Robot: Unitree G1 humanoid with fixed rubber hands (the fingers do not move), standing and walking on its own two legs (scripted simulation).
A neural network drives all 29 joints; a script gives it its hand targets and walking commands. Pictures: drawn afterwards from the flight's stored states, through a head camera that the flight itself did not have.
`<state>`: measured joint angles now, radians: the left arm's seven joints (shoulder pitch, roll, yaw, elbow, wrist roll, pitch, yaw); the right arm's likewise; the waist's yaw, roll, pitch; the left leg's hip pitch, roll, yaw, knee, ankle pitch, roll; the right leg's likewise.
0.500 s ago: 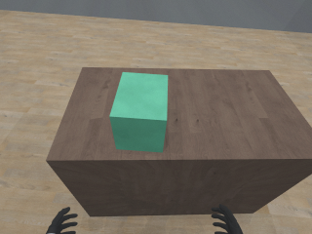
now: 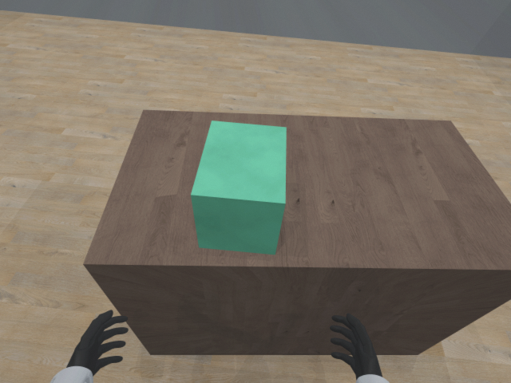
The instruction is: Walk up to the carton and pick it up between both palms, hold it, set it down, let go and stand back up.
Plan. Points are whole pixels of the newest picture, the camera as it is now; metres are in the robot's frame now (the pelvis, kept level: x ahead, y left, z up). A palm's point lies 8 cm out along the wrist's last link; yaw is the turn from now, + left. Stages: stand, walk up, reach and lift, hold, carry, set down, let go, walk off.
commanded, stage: reach and lift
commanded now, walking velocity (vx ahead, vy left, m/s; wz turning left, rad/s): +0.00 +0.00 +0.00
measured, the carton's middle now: (243, 186) +0.50 +0.04 -0.02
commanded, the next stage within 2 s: none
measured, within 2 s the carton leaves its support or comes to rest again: neither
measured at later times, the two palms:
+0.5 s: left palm (97, 319) +0.22 +0.25 -0.03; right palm (341, 321) +0.23 -0.13 -0.03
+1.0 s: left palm (124, 273) +0.29 +0.22 -0.01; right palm (337, 289) +0.28 -0.13 -0.01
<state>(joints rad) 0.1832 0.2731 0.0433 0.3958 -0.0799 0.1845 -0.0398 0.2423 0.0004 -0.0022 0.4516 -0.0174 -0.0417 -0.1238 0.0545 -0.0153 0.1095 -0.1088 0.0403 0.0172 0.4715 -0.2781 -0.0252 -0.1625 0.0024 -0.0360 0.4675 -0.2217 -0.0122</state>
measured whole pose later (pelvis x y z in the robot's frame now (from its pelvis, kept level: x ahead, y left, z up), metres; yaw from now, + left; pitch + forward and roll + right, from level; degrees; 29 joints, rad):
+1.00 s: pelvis +0.02 +0.03 +0.00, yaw +0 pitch -4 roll -1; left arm -0.13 0.19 -0.06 0.59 -0.13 -0.15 0.03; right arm -0.07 0.00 -0.01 0.59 0.10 -0.26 -0.15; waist 0.02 -0.01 0.10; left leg -0.11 0.02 0.03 0.47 -0.30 0.01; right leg -0.13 -0.02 -0.03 0.40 -0.20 0.02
